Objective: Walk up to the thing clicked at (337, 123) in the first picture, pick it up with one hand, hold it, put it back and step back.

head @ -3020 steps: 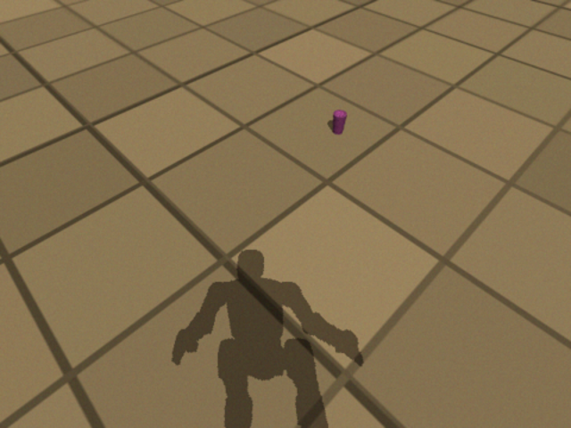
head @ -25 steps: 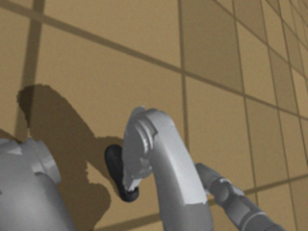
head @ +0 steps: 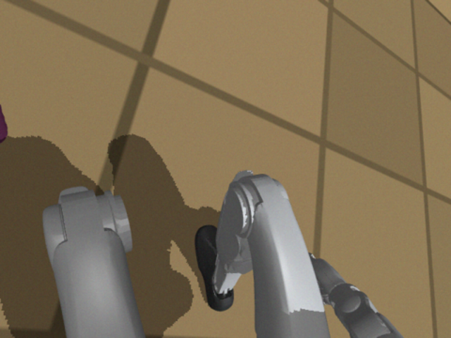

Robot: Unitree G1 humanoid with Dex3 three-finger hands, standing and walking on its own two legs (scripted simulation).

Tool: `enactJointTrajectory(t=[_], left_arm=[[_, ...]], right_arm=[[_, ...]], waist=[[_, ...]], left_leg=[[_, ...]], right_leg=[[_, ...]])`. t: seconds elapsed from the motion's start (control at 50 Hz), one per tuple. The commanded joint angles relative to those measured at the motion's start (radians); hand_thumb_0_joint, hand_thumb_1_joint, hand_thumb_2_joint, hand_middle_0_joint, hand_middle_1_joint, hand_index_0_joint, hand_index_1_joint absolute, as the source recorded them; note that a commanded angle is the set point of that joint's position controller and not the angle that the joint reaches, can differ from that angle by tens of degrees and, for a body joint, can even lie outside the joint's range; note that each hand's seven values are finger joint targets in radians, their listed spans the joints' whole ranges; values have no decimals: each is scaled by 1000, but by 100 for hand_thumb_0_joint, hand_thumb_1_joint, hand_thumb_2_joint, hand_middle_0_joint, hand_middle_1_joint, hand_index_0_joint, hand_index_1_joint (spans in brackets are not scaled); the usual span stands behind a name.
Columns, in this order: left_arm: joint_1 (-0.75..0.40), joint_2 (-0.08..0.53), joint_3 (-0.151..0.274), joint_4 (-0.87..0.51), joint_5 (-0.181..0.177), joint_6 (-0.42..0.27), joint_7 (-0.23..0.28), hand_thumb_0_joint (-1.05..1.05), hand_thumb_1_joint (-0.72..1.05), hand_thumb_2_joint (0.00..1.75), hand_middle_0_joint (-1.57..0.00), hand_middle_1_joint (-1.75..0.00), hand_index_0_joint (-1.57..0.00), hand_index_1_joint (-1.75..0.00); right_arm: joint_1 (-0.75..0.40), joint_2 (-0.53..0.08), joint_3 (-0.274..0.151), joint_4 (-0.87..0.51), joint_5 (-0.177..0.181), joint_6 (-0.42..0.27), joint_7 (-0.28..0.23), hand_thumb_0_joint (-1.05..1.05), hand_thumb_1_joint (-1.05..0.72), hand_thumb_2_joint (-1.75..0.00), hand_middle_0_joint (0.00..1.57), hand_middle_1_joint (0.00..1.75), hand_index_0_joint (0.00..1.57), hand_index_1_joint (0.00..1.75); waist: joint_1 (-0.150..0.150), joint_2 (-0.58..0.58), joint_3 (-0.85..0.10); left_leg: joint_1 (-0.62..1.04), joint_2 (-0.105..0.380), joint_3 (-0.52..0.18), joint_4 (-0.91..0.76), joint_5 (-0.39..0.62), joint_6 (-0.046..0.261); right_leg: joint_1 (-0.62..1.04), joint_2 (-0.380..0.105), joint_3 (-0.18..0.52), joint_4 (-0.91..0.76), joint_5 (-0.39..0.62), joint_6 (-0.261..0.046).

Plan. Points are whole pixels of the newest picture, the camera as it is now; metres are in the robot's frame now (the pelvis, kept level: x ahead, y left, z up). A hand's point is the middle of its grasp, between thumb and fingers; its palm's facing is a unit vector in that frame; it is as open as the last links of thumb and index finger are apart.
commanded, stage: home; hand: left
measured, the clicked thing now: out of the picture +0.46 +0.35 -0.25
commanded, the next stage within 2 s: none
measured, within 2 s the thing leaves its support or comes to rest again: neither
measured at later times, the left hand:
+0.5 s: hand out of the picture +0.26 +0.39 +0.06, palm faces +0.37 -0.78 -0.51, open 17.3 cm
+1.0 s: hand out of the picture +0.23 +0.26 +0.27, palm faces +0.38 -0.85 -0.37, open 17.4 cm
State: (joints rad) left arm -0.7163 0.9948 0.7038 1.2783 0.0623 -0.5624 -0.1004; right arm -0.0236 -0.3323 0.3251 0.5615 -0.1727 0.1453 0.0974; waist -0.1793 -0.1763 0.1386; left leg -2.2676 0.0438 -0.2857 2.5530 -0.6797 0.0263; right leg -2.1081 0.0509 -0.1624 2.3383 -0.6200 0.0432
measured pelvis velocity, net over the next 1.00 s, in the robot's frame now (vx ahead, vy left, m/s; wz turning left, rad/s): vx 0.08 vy -0.02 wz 0.25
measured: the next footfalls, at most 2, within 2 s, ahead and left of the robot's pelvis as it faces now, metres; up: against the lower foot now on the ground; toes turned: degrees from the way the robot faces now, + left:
none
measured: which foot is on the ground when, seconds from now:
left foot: down 0.00-1.00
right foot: down 0.00-1.00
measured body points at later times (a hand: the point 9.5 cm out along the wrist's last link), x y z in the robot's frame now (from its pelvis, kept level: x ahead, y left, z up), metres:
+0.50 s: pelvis +0.01 -0.01 +0.14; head +0.19 +0.07 +0.55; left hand +0.24 +0.43 +0.09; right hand +0.24 -0.22 +0.02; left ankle +0.08 +0.12 -0.27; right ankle +0.14 -0.14 -0.27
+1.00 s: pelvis +0.08 -0.02 +0.36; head +0.15 +0.02 +0.80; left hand +0.21 +0.30 +0.29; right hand +0.29 -0.23 +0.27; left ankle +0.08 +0.12 -0.27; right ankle +0.14 -0.14 -0.27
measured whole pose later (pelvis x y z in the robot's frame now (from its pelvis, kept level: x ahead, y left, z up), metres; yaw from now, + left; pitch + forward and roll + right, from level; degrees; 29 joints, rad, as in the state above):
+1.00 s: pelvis +0.08 -0.02 +0.36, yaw +14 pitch +18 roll -3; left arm 0.24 0.28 0.11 0.23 -0.02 0.21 0.17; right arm 0.22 -0.22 0.01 0.52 0.05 0.02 -0.15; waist -0.05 0.02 -0.17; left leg -1.04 0.06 -0.06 1.27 -0.55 -0.03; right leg -0.99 -0.02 -0.07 1.22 -0.55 0.01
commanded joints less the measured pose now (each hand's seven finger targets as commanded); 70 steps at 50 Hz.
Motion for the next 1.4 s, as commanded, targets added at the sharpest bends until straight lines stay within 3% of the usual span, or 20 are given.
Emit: enactJointTrajectory(t=[0.0,0.06,0.14,0.16,0.26,0.36,0.42,0.6,0.8,0.84,0.88,0.94,0.98,1.06,1.1,1.16,1.22,1.28,1.32,1.38], left_arm=[[-236,393,24,-414,41,45,57,0,-37,16,-7,-8,-7,-8],[-79,314,23,-451,44,131,81,0,-42,13,-6,-7,-6,-7],[49,63,-108,-541,31,237,85,0,-53,7,-5,-6,-5,-6],[101,37,-120,-562,28,267,89,0,-53,7,-5,-6,-5,-6],[227,-38,-168,-772,9,363,108,0,-53,7,-5,-6,-5,-6],[342,-74,-184,-984,-11,431,142,0,-51,8,-6,-6,-6,-6],[419,-122,-202,-1032,-19,472,166,0,-55,5,-5,-5,-5,-5],[644,-329,-308,-1067,-53,561,217,0,-55,6,-5,-5,-5,-5],[818,-455,-423,-1154,-67,670,273,0,-54,6,-5,-5,-5,-5],[883,-518,-475,-1119,-68,698,281,0,-54,6,-5,-5,-5,-5],[887,-510,-480,-1195,-66,714,292,0,-54,6,-5,-6,-5,-6],[979,-587,-548,-1205,-70,747,300,0,-52,7,-5,-6,-5,-6],[956,-558,-540,-1312,-68,754,310,0,-51,8,-6,-6,-6,-6],[1095,-664,-642,-1347,-73,786,309,0,-51,8,-6,-6,-6,-6],[1101,-635,-629,-1450,-70,790,313,0,-50,9,-6,-6,-6,-6],[1162,-687,-676,-1450,-72,800,305,0,-52,7,-5,-6,-5,-6],[1171,-662,-648,-1512,-70,795,298,0,-52,7,-5,-6,-6,-6],[1189,-699,-681,-1479,-68,793,285,0,-55,5,-5,-5,-5,-5],[1163,-681,-654,-1498,-66,784,279,0,-57,4,-5,-5,-5,-5],[1150,-698,-674,-1478,-61,775,271,0,-55,5,-5,-5,-5,-5]], right_arm=[[133,-310,-191,-18,40,13,-16,0,-90,-90,20,30,20,30],[152,-275,-231,-20,71,20,-18,0,-90,-90,20,30,20,30],[175,-240,-303,-23,116,17,-21,0,-90,-90,20,30,20,30],[172,-234,-320,-28,129,14,-23,0,-90,-90,20,30,20,30],[172,-213,-385,-61,182,11,-40,0,-90,-90,20,30,20,30],[162,-161,-391,-100,204,-3,-78,0,-90,-90,20,30,20,30],[159,-141,-391,-118,211,-23,-103,0,-90,-90,20,30,20,30],[168,-72,-384,-145,216,-76,-167,0,-90,-90,20,30,20,30],[220,-25,-366,-167,222,-141,-224,0,-90,-90,20,30,20,30],[233,-18,-366,-161,221,-155,-238,0,-90,-90,20,30,20,30],[251,-11,-363,-160,221,-166,-253,0,-90,-90,20,30,20,30],[257,-6,-358,-166,215,-181,-271,0,-90,-90,20,30,20,30],[258,0,-353,-182,211,-189,-283,0,-90,-90,20,30,20,30],[261,11,-347,-200,205,-212,-298,0,-90,-90,20,30,20,30],[254,19,-340,-218,201,-227,-304,0,-90,-90,20,30,20,30],[253,14,-344,-230,198,-241,-305,0,-90,-90,20,30,20,30],[250,14,-348,-247,193,-253,-304,0,-90,-90,20,30,20,30],[244,17,-342,-245,189,-267,-300,0,-90,-90,20,30,20,30],[251,14,-348,-241,185,-275,-298,0,-90,-90,20,30,20,30],[246,15,-345,-242,183,-288,-294,0,-90,-90,20,30,20,30]], waist=[[25,746,-729],[81,705,-761],[73,604,-752],[92,571,-757],[122,444,-797],[155,366,-873],[158,356,-838],[153,298,-782],[151,242,-698],[134,234,-636],[141,241,-635],[133,243,-560],[142,269,-540],[134,256,-434],[150,268,-449],[143,220,-353],[154,210,-347],[143,199,-296],[146,212,-298],[140,221,-308]], left_leg=[[659,47,85,-469,106,-55],[637,28,129,-498,136,-48],[635,18,135,-567,75,-36],[631,14,141,-586,63,-31],[678,9,127,-711,-38,-15],[769,0,158,-820,-26,-3],[826,1,166,-900,-59,-3],[1029,-16,247,-1052,159,-4],[1287,-24,275,-1293,326,-5],[1327,-25,282,-1345,321,-5],[1399,-28,286,-1387,387,-8],[1486,-28,284,-1478,404,-14],[1542,-28,282,-1540,395,-16],[1603,-24,275,-1636,362,-19],[1645,-21,271,-1666,389,-23],[1647,-15,251,-1713,366,-23],[1663,-21,261,-1732,372,-23],[1666,-23,271,-1746,354,-24],[1674,-21,265,-1755,343,-26],[1693,-25,272,-1762,354,-27]], right_leg=[[116,12,-66,-132,96,-76],[141,10,-40,-173,97,-82],[109,-1,-26,-249,61,-84],[112,-1,-16,-272,44,-87],[182,-9,25,-390,-19,-82],[382,-15,64,-536,-18,-75],[450,-20,79,-618,-39,-74],[779,-35,113,-878,104,-69],[1175,-48,137,-1169,282,-55],[1237,-52,147,-1243,283,-49],[1306,-53,146,-1284,354,-47],[1358,-48,124,-1349,363,-48],[1394,-47,114,-1393,349,-50],[1434,-37,91,-1465,311,-50],[1473,-35,86,-1479,332,-52],[1472,-27,68,-1511,307,-49],[1509,-27,70,-1542,307,-47],[1511,-29,76,-1561,291,-44],[1517,-29,77,-1564,280,-46],[1526,-29,82,-1564,290,-48]])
